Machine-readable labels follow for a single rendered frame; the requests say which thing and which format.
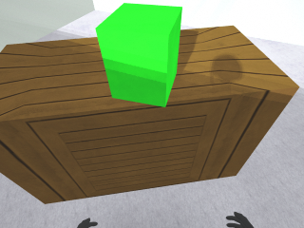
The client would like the robot right hand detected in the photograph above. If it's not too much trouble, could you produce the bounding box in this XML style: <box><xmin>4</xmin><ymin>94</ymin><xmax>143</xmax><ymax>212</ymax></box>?
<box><xmin>226</xmin><ymin>212</ymin><xmax>254</xmax><ymax>228</ymax></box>

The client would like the carton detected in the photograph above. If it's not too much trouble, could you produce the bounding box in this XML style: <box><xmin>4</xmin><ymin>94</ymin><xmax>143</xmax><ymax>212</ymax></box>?
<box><xmin>95</xmin><ymin>3</ymin><xmax>182</xmax><ymax>107</ymax></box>

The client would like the robot left hand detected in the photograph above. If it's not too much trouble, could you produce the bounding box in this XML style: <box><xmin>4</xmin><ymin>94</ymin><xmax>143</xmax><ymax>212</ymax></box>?
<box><xmin>77</xmin><ymin>218</ymin><xmax>98</xmax><ymax>228</ymax></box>

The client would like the pedestal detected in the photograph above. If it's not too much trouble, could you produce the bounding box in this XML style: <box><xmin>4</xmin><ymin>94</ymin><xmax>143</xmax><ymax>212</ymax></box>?
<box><xmin>0</xmin><ymin>25</ymin><xmax>300</xmax><ymax>204</ymax></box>

